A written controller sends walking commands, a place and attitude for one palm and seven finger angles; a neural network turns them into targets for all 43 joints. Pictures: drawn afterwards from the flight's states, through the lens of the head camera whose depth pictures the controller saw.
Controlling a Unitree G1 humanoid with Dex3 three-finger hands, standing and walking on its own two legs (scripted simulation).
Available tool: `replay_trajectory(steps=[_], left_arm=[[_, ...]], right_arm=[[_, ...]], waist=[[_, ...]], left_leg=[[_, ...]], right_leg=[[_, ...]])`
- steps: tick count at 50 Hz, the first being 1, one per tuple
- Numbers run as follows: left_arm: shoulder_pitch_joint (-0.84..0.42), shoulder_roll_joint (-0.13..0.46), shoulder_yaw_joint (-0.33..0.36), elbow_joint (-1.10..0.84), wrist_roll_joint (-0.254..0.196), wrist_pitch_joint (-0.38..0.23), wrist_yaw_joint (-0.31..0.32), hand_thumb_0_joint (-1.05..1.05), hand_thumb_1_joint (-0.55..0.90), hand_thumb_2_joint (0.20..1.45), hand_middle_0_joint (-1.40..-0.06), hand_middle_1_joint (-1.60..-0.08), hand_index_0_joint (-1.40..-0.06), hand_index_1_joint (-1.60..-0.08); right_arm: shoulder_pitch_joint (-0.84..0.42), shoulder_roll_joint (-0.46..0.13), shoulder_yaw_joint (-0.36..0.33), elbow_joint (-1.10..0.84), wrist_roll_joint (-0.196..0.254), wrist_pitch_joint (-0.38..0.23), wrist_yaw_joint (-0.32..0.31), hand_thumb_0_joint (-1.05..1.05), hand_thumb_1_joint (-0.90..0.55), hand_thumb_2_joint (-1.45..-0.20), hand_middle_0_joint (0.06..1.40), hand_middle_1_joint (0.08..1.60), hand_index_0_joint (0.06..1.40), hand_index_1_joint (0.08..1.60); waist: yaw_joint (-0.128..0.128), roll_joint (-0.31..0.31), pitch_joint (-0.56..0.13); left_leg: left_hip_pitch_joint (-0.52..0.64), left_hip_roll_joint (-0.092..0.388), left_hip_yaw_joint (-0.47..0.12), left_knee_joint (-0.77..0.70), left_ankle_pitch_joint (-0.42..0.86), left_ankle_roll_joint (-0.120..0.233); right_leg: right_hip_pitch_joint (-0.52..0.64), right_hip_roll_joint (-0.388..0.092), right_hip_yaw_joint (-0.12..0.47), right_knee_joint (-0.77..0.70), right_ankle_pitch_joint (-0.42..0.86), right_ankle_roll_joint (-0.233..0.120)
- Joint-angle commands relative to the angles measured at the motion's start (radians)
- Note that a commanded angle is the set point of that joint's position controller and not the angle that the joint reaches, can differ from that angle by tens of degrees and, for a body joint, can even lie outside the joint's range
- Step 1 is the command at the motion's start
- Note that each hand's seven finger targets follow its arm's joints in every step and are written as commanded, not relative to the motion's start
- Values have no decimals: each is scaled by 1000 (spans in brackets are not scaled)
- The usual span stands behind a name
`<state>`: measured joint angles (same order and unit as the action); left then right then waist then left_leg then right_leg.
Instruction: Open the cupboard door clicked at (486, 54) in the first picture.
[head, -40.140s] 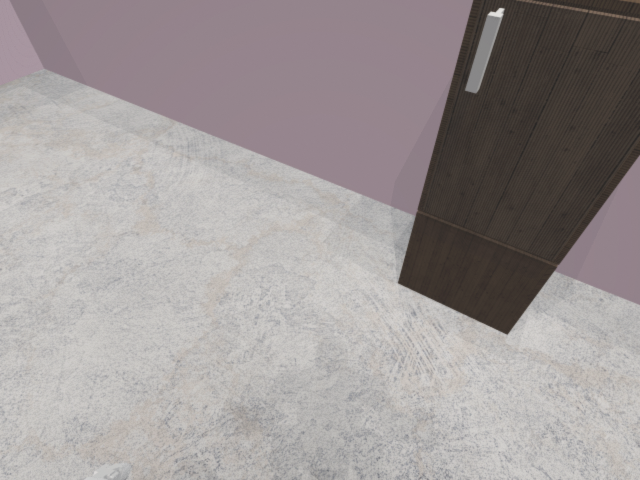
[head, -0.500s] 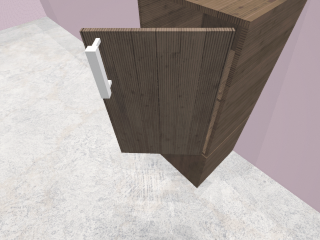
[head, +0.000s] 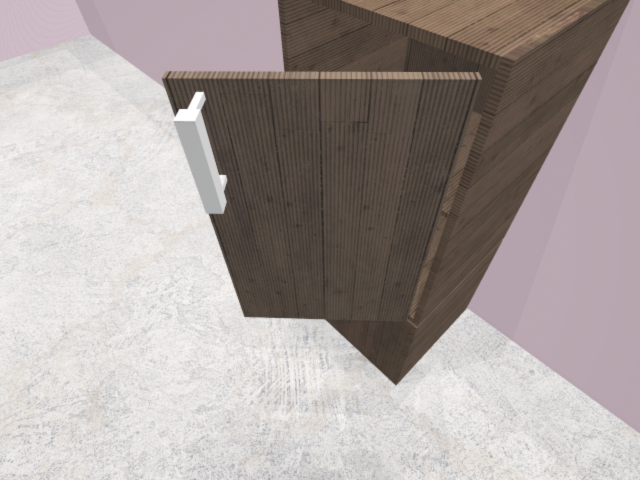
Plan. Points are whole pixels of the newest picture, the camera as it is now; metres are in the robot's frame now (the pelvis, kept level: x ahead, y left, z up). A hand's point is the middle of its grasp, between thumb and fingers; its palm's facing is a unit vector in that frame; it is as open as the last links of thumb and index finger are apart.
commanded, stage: look again from close up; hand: left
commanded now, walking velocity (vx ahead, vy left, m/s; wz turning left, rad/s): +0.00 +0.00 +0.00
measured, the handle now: (207, 155) +0.48 +0.18 +0.15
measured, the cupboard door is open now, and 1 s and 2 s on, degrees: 44 44 44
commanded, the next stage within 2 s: raise the hand with hooked fingers in 0.50 s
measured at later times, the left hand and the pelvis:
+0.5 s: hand out of the picture +0.01 +0.19 -0.17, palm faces +0.01 -0.98 -0.22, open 7.4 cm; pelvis -0.01 +0.00 +0.00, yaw +0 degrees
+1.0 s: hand (166, 473) +0.14 +0.19 -0.02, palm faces +0.00 -1.00 -0.01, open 8.5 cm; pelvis -0.06 -0.01 -0.04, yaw +1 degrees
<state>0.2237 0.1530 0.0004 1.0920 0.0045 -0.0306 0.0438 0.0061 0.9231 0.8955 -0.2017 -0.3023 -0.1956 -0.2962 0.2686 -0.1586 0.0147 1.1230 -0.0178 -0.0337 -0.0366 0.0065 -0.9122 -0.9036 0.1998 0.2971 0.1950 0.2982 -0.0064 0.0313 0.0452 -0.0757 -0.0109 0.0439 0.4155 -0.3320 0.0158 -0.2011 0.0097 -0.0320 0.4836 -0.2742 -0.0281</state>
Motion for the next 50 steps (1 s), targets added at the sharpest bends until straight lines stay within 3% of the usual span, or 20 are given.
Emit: replay_trajectory(steps=[1,16,29,30,31,32,33,34,35,36,37,38,40,41,42,43,44,45,47,50], left_arm=[[63,127,24,-31,1,-9,2,0,900,900,-200,-300,-200,-300],[39,138,23,-35,4,2,-5,0,900,900,-200,-300,-200,-300],[45,141,21,-29,6,0,-7,0,900,900,-200,-300,-200,-300],[173,132,17,23,13,-17,35,0,900,900,-200,-300,-200,-300],[-620,393,186,-1525,-183,-227,25,0,877,890,-202,-315,-202,-315],[-136,314,172,-1248,-99,-163,48,0,853,880,-203,-330,-203,-330],[-87,240,139,-1140,-130,-111,95,0,830,870,-205,-345,-205,-345],[189,-20,-21,-963,-144,-24,79,0,807,860,-207,-360,-207,-360],[-8,16,-2,-1152,-177,-59,56,0,783,850,-208,-375,-208,-375],[-22,95,85,-1162,-178,-114,37,0,760,840,-210,-390,-210,-390],[16,112,118,-1105,-176,-168,14,0,737,830,-212,-405,-212,-405],[153,118,173,-1004,-184,-213,-21,0,713,820,-213,-420,-213,-420],[319,39,163,-871,-217,-334,-123,0,667,800,-217,-450,-217,-450],[365,50,187,-855,-239,-402,-187,0,643,790,-218,-465,-218,-465],[380,69,207,-870,-258,-467,-256,0,620,780,-220,-480,-220,-480],[406,120,256,-843,-271,-506,-332,0,597,770,-222,-495,-222,-495],[381,158,269,-862,-278,-523,-394,0,573,760,-223,-510,-223,-510],[332,203,294,-911,-280,-511,-425,0,550,750,-225,-525,-225,-525],[220,229,310,-1041,-311,-459,-444,0,503,730,-228,-555,-228,-555],[10,254,354,-1248,-360,-446,-395,0,433,700,-233,-600,-233,-600]], right_arm=[[65,-94,-19,-22,2,-6,-6,0,-900,-900,200,300,200,300],[38,-114,-19,-21,3,-4,-3,0,-900,-900,200,300,200,300],[33,-117,-20,-14,5,-4,-1,0,-900,-900,200,300,200,300],[-44,-133,-29,-77,18,-13,6,0,-900,-900,200,300,200,300],[-22,-281,-51,-433,70,-161,-34,0,-900,-900,200,300,200,300],[-96,-199,-28,-388,40,-245,-66,0,-900,-900,200,300,200,300],[-74,-203,-39,-319,47,-261,-65,0,-900,-900,200,300,200,300],[-39,-141,-36,-319,64,-259,-49,0,-900,-900,200,300,200,300],[-89,-197,-41,-412,68,-272,-38,0,-900,-900,200,300,200,300],[-87,-222,-62,-441,52,-285,-38,0,-900,-900,200,300,200,300],[-90,-225,-67,-464,41,-293,-39,0,-900,-900,200,300,200,300],[-96,-221,-74,-493,37,-293,-34,0,-900,-900,200,300,200,300],[-119,-206,-75,-550,28,-293,-12,0,-900,-900,200,300,200,300],[-129,-209,-81,-578,30,-288,1,0,-900,-900,200,300,200,300],[-143,-218,-90,-613,29,-285,13,0,-900,-900,200,300,200,300],[-145,-237,-98,-658,32,-277,29,0,-900,-900,200,300,200,300],[-160,-245,-95,-696,41,-273,34,0,-900,-900,200,300,200,300],[-172,-246,-90,-730,49,-267,31,0,-900,-900,200,300,200,300],[-182,-237,-83,-790,61,-252,14,0,-900,-900,200,300,200,300],[-134,-213,-79,-813,61,-251,-9,0,-900,-900,200,300,200,300]], waist=[[6,-27,-31],[7,-33,8],[7,-41,8],[47,-78,-61],[-54,104,-544],[26,262,-479],[6,277,-377],[-16,128,-218],[-28,41,-70],[-38,-51,-82],[-39,-143,-44],[3,-185,-27],[41,-303,-11],[53,-334,-27],[61,-296,-65],[73,-191,-86],[70,-115,-116],[79,-87,-157],[71,-74,-232],[34,-2,-297]], left_leg=[[-63,113,-78,-58,331,10],[-78,114,-87,-92,227,18],[-80,113,-90,-96,213,20],[-101,137,-37,113,388,-5],[83,6,-74,4,543,-6],[142,48,-44,-9,732,-14],[72,61,-53,7,654,-52],[0,78,-69,-8,579,-47],[-90,70,-97,6,457,-35],[-141,50,-89,43,340,-27],[-216,33,-85,78,254,-16],[-283,21,-74,107,200,-11],[-424,-2,-54,187,92,-18],[-490,-12,-39,226,47,-22],[-522,-24,-22,265,30,-27],[-516,-36,-9,302,41,-32],[-532,-46,4,328,27,-30],[-563,-52,11,343,15,-21],[-586,-54,24,364,-9,-4],[-556,-38,-4,387,-33,4]], right_leg=[[96,-128,111,-28,433,-37],[60,-120,119,-70,270,-29],[51,-122,124,-84,252,-27],[81,-172,135,-21,721,4],[179,-68,87,33,586,-16],[125,-26,62,48,324,-36],[42,-34,9,51,164,-20],[-52,-33,-23,37,106,2],[-90,-41,-29,18,124,7],[-111,-36,-40,5,119,6],[-156,-30,-48,11,85,11],[-175,-31,-46,29,50,8],[-256,-24,-49,108,-39,13],[-272,-24,-32,136,-73,12],[-266,-26,-18,168,-74,5],[-234,-39,15,192,-38,-13],[-233,-49,37,201,-44,-19],[-235,-51,53,213,-58,-15],[-236,-51,82,210,-120,1],[-259,-46,117,190,-228,13]])
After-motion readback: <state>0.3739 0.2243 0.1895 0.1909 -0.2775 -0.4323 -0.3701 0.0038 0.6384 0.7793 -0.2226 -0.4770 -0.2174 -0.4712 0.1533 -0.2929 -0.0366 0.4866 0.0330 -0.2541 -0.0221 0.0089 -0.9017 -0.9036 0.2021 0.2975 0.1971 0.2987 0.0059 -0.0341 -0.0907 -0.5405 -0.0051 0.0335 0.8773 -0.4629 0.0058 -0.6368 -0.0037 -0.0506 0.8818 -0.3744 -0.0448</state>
